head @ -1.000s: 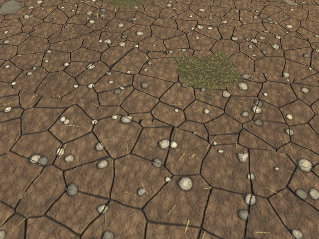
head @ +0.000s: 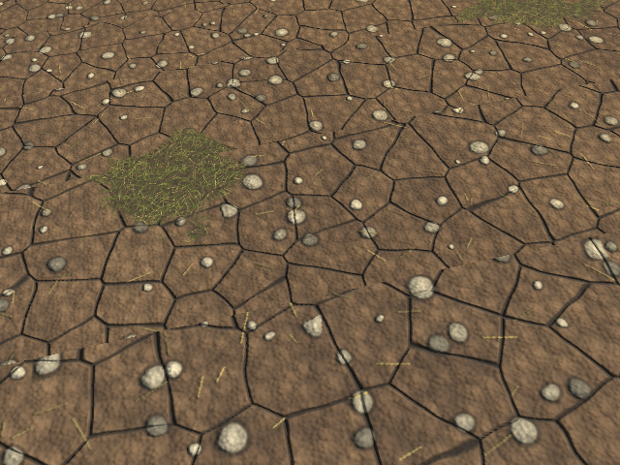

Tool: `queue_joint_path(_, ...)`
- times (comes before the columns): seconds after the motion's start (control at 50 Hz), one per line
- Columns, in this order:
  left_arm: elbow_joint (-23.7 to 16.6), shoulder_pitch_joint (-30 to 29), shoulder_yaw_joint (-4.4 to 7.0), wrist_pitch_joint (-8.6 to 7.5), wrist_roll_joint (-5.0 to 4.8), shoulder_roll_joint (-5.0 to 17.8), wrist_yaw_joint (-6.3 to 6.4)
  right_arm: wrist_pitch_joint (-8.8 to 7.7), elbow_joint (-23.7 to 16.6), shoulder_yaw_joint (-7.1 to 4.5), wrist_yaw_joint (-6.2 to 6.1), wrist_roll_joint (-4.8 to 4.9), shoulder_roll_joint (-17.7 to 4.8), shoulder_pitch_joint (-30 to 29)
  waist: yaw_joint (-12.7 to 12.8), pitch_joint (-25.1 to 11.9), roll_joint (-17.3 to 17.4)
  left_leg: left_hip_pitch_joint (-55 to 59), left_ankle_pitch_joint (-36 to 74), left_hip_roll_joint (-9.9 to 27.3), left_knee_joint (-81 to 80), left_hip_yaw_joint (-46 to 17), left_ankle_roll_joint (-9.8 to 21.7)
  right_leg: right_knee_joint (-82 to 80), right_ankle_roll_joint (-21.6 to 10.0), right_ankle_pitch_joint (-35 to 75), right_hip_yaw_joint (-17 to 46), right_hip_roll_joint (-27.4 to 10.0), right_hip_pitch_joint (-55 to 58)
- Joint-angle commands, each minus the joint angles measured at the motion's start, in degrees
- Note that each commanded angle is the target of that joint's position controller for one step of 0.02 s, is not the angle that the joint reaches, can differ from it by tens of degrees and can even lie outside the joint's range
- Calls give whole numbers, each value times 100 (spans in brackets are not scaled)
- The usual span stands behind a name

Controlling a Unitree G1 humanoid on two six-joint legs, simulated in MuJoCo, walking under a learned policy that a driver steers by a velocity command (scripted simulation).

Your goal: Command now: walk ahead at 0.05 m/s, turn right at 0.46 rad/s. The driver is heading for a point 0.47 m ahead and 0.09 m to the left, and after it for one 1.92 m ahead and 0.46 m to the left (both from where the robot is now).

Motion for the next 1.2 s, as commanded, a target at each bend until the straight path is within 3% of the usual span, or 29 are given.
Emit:
queue_joint_path(0.02,-379,-118,250,-19,-39,903,-1,-155,-327,-118,84,22,-549,137,-38,-943,-872,230,193,20,-763,110,131,-413,-960,1568,1726,-1441,989)
queue_joint_path(0.06,-341,-166,140,-7,-57,660,19,-193,-223,-102,127,-22,-474,427,-256,-902,-683,1337,1109,156,-1935,223,374,-283,-581,-289,1528,-1008,276)
queue_joint_path(0.1,-436,100,30,-110,3,311,10,-193,-131,-224,106,-214,-1230,916,-136,-588,1194,2100,-623,1917,-2667,-2227,1510,1642,48,-2342,-112,358,-1664)
queue_joint_path(0.12,-496,-167,131,-219,4,685,36,-276,-151,-236,128,-250,-1212,899,-326,-138,1235,1603,-1824,2376,-3068,-3169,2072,2636,168,-2222,82,-3,-2200)
queue_joint_path(0.18,-198,28,220,-319,37,787,-20,-377,-160,-70,19,-4,-698,598,-158,172,947,1820,-1509,1752,-3144,-2110,1594,3108,352,-1071,-35,-368,-2543)
queue_joint_path(0.32,-393,-865,-33,-655,-20,54,-185,-383,26,-61,-3,46,-849,1316,-637,116,878,1449,431,1244,-3183,-812,1560,1146,553,-66,-1018,-622,-1458)
queue_joint_path(0.38,-386,-799,22,-733,-102,233,-246,-353,56,-101,66,100,-1046,1512,-571,110,903,1131,413,1388,-3011,-998,1650,434,508,-78,-1079,-474,-672)
queue_joint_path(0.44,-137,-1,158,-767,-139,462,-209,-322,49,-34,92,138,-878,1438,-26,-104,723,602,523,1293,-2480,-1095,1388,-344,281,367,-1059,-435,902)
queue_joint_path(0.46,234,967,14,-926,585,396,-313,-511,-10,224,326,-826,-280,1105,488,-519,-53,-2,-186,976,-1667,-930,1342,-117,-104,869,-775,-751,2021)
queue_joint_path(0.48,440,2033,141,-1011,687,583,-272,-609,-81,298,418,-789,177,1288,871,-1122,-719,-959,-337,160,8,-453,1038,-152,-811,43,45,-1640,3453)
queue_joint_path(0.5,343,2430,80,-1040,574,812,-267,-799,-391,367,521,-604,390,1473,758,-1677,-2005,-2545,-1231,-450,1609,-323,971,-1399,-1966,-1613,3109,-2947,4175)
queue_joint_path(0.52,394,2000,-56,-1088,526,308,-287,-901,-275,206,465,-476,-148,797,729,-201,-1017,-3398,-600,-43,2563,-582,1118,-1728,-1519,-2903,2894,-2760,3056)
queue_joint_path(0.54,341,1299,-124,-1070,324,203,-300,-886,-153,192,350,-460,-181,923,249,-78,-999,-3257,-33,184,2934,-247,1171,-1777,-1118,-2904,1984,-2582,2330)
queue_joint_path(0.58,246,891,-389,-1022,299,-358,-220,-758,-64,238,277,-573,-1,1148,-137,-259,-685,-2583,691,512,2964,-147,1161,-1871,-900,-1529,992,-2316,1596)
queue_joint_path(0.64,165,654,-319,-986,473,-172,-72,-624,-109,309,533,-427,136,773,-127,-235,-467,-2458,1332,609,2460,21,867,-2286,-950,32,-84,-2140,1427)
queue_joint_path(0.7,416,1004,-287,-992,635,-55,-134,-608,-198,356,707,-376,210,351,-45,-214,-349,-2670,2088,675,1606,240,707,-2248,-1048,1567,-950,-2034,1557)
queue_joint_path(0.8,891,1457,-272,-950,610,101,-298,-451,-396,415,738,-379,240,-203,15,11,-394,-2046,2849,620,199,545,781,-2138,-900,2576,-1745,-2063,1458)
queue_joint_path(0.88,1094,1654,-121,-967,489,473,-187,-495,-562,244,692,-326,-133,-487,-61,-17,-440,-1098,2525,156,-677,988,984,-1380,-491,4347,-2229,-1864,1834)
queue_joint_path(0.92,1038,1520,-29,-1004,525,778,-131,-593,-420,53,580,-199,-511,174,-476,-228,-500,349,2702,-345,-807,1187,1203,-408,-97,5582,-2456,-1731,1409)
queue_joint_path(0.94,967,1508,-32,-1019,502,771,-204,-648,-227,-92,447,-173,-844,858,-765,-768,-170,1786,3572,-389,-860,1014,1563,659,285,5439,-2438,-1525,811)
queue_joint_path(0.96,841,2361,-263,-1010,713,113,-272,-562,9,-239,266,-302,-1227,1978,-672,-2600,773,4904,5707,994,-97,-628,3006,2717,992,2861,-2287,-1215,-903)
queue_joint_path(0.98,725,2140,-285,-981,569,181,-459,-422,103,-128,209,-357,-1048,2972,-996,-4061,825,6060,5855,2395,-965,-3123,3982,4809,1275,-2700,-1413,-269,-1631)
queue_joint_path(1.0,305,494,-246,-917,238,175,-544,-569,338,-241,156,-418,-1159,3054,-1478,-2505,180,4912,4845,2232,-1570,-2924,3119,5278,884,-2378,-492,-367,-2710)
queue_joint_path(1.02,100,-139,-191,-943,272,316,-406,-690,221,-295,155,-212,-1176,2193,-1151,-996,340,3108,3979,1944,-1811,-2111,2713,5177,807,-2441,-327,-775,-3034)
queue_joint_path(1.04,279,450,-115,-882,484,603,-230,-704,26,-151,170,-142,-762,1264,-508,-1056,198,1740,3550,1594,-2191,-1631,2613,4593,646,-2233,-331,-1045,-2208)
queue_joint_path(1.06,320,771,-187,-840,587,383,-128,-731,-62,-11,216,-92,-460,789,-56,-863,288,533,3354,1416,-2522,-1424,2595,4108,523,-2001,-369,-1147,-1416)
queue_joint_path(1.1,362,1234,-275,-684,562,208,-29,-692,-401,23,328,-175,-541,134,456,-826,150,-861,2741,1155,-3009,-1231,2485,3456,519,-1864,-616,-1046,-233)
queue_joint_path(1.14,536,1536,-313,-505,327,203,-135,-794,-689,-134,414,-251,-1016,-190,530,-826,133,-1362,2360,766,-3021,-766,2197,2730,606,-1258,-1073,-819,297)
queue_joint_path(1.2,452,1041,-356,-382,312,273,-164,-861,-802,-154,432,-272,-970,255,98,-823,287,-816,1857,857,-2823,-1141,2094,2004,651,-698,-945,-742,36)
Velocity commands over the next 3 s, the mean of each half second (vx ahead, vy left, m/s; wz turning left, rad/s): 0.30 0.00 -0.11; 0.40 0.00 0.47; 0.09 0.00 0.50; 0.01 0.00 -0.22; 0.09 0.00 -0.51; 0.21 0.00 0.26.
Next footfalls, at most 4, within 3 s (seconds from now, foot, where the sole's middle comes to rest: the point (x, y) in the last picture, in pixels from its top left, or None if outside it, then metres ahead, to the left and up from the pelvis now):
0.08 left None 0.05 0.14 -0.78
0.46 right None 0.18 -0.14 -0.78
0.94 left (276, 444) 0.50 0.14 -0.78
1.34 right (371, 407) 0.58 -0.06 -0.78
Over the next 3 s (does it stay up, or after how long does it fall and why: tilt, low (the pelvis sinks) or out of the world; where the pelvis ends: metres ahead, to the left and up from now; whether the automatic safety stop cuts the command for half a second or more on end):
stays up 0.62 0.06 0.00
